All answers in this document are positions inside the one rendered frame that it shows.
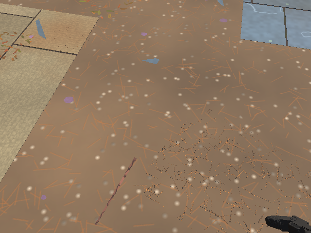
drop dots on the right robot hand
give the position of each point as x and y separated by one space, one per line
291 224

